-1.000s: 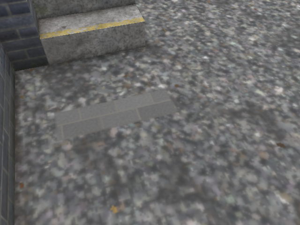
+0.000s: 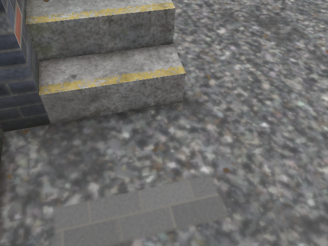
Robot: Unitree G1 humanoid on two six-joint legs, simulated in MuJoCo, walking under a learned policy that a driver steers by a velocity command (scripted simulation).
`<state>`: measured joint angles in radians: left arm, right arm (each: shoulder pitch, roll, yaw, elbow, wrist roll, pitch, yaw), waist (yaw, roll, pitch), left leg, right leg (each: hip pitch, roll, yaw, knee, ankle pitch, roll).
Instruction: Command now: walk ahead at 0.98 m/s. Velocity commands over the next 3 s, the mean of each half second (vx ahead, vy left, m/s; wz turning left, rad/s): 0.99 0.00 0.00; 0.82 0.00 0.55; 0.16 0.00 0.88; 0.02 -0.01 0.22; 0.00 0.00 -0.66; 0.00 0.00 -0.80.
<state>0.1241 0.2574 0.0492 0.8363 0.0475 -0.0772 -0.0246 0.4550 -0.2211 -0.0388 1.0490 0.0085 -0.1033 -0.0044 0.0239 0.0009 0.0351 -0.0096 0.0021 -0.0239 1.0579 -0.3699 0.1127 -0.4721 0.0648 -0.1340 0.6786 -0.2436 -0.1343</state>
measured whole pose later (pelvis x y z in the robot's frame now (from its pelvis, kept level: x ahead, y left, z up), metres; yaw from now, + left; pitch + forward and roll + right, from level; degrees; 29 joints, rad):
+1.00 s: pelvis +0.94 -0.01 +0.03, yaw +18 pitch +2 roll +0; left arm 0.21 0.27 0.02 0.82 0.04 -0.09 0.02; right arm 0.12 -0.35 -0.09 0.79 -0.02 -0.02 -0.01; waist 0.00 0.05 0.10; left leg -0.70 -0.04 0.03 1.53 -0.47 0.00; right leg -0.31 -0.07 -0.15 0.46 -0.18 -0.01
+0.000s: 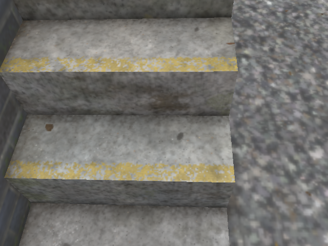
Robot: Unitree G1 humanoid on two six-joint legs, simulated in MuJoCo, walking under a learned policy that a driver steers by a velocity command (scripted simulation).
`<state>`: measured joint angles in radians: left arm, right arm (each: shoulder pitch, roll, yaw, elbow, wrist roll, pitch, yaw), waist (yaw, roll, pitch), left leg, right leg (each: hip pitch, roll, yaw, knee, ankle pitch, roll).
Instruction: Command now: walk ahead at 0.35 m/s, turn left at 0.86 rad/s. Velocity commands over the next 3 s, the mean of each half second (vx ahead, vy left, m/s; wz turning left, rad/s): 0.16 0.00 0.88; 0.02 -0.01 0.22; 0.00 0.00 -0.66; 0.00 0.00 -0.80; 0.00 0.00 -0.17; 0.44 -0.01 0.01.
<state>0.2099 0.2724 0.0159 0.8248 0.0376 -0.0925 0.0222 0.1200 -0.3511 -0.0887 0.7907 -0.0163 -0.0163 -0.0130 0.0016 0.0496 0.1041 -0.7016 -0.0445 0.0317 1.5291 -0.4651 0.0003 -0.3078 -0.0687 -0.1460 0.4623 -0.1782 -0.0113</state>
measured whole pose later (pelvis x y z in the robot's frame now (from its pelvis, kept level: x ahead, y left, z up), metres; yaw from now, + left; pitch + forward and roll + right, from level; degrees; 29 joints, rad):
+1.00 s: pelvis +0.32 +0.08 +0.19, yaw +27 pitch +2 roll -3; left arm 0.07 0.20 -0.04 0.44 -0.04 0.13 0.09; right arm 0.06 -0.10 0.07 0.37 0.00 0.01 -0.08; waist 0.03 -0.02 -0.06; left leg -0.41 -0.02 -0.15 0.70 -0.32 0.01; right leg -0.64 0.03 0.06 1.42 -0.29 0.23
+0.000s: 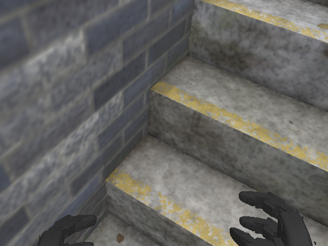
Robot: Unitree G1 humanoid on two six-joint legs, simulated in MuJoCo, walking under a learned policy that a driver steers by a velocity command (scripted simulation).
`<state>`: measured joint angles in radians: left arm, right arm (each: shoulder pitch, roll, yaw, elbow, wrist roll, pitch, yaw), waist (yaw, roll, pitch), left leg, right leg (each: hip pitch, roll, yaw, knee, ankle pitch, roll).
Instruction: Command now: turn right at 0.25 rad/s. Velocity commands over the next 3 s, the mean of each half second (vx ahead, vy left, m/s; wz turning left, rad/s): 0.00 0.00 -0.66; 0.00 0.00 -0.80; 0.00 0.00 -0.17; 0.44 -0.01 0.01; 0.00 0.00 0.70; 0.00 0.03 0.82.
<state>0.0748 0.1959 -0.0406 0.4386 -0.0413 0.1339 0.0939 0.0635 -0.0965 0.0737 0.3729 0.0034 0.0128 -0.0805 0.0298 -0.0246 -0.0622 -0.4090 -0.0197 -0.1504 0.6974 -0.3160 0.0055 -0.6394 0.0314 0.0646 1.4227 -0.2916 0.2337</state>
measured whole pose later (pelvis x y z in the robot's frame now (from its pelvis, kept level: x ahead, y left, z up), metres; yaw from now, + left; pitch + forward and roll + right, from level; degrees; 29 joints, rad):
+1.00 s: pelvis +0.01 +0.03 +0.02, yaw -44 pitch +4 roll -1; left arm 0.19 0.24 0.01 0.63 0.03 -0.02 0.00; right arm 0.22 -0.17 0.00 0.71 -0.04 -0.05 0.02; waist -0.02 -0.02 -0.09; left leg -0.27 0.06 0.15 0.47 -0.26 0.06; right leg -0.58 0.02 0.01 1.06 -0.51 0.08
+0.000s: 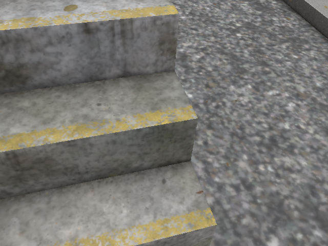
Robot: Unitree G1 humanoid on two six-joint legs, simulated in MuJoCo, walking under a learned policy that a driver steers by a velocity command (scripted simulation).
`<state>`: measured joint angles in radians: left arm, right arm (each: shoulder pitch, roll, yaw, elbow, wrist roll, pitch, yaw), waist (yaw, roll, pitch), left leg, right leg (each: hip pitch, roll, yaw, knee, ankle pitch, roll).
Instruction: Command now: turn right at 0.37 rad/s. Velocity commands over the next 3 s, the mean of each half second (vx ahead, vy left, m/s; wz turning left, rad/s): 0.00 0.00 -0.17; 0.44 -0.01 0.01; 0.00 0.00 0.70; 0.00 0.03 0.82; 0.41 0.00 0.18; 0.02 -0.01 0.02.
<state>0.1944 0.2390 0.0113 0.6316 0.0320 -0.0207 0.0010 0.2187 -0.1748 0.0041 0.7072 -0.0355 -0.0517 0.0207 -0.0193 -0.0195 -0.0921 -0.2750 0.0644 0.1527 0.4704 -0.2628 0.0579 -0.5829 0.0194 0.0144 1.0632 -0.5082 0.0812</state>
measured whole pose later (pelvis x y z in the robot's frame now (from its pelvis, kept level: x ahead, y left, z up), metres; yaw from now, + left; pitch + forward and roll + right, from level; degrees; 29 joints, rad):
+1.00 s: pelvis +0.15 -0.08 +0.00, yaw -1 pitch +5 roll +3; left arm 0.11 0.25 0.02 0.65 0.05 -0.06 -0.02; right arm 0.32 -0.28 -0.07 0.81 0.06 -0.02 -0.05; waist -0.02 -0.04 -0.01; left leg -0.51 -0.03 -0.04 1.64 -0.62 0.01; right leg -0.19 -0.04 -0.07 0.50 -0.37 -0.05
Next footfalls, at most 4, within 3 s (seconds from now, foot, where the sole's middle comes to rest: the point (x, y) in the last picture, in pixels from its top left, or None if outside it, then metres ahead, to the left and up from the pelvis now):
0.08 right None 0.06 -0.13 -0.78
1.34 left None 0.27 0.02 -0.57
1.94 left None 0.22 -0.15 -0.57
2.00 right None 0.24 -0.43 -0.94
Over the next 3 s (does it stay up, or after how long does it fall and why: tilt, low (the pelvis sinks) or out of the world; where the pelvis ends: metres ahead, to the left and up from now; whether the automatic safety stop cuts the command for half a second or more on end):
stays up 0.16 -0.77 -0.26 its command is cut before an obstacle after 0.9 s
